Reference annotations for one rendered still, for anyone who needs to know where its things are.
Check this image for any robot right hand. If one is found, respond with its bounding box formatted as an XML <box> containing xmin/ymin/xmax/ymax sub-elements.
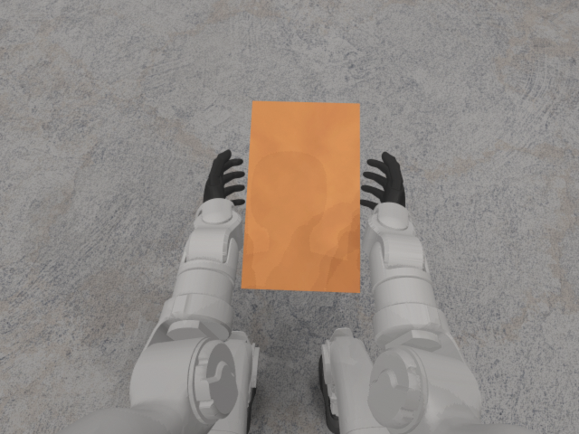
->
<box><xmin>360</xmin><ymin>152</ymin><xmax>405</xmax><ymax>210</ymax></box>

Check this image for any carton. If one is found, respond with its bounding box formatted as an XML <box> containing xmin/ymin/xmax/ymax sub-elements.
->
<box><xmin>241</xmin><ymin>101</ymin><xmax>360</xmax><ymax>293</ymax></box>

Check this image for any robot right upper arm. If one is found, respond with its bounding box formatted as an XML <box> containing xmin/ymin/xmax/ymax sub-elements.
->
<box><xmin>367</xmin><ymin>345</ymin><xmax>537</xmax><ymax>434</ymax></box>

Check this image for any right robot foot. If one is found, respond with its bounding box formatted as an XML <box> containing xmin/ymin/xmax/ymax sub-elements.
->
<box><xmin>318</xmin><ymin>355</ymin><xmax>340</xmax><ymax>434</ymax></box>

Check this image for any robot left upper arm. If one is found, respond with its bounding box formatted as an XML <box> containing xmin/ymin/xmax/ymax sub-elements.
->
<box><xmin>55</xmin><ymin>336</ymin><xmax>238</xmax><ymax>434</ymax></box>

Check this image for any robot left hand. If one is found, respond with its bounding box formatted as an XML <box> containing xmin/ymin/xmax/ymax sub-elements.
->
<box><xmin>203</xmin><ymin>149</ymin><xmax>245</xmax><ymax>206</ymax></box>

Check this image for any left robot shin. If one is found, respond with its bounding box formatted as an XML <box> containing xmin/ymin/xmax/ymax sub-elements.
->
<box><xmin>227</xmin><ymin>331</ymin><xmax>252</xmax><ymax>407</ymax></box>

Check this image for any right robot forearm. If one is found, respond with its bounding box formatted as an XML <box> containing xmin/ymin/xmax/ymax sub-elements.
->
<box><xmin>362</xmin><ymin>203</ymin><xmax>469</xmax><ymax>368</ymax></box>

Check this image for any left robot forearm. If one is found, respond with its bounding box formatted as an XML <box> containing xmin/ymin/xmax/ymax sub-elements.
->
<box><xmin>129</xmin><ymin>198</ymin><xmax>243</xmax><ymax>405</ymax></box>

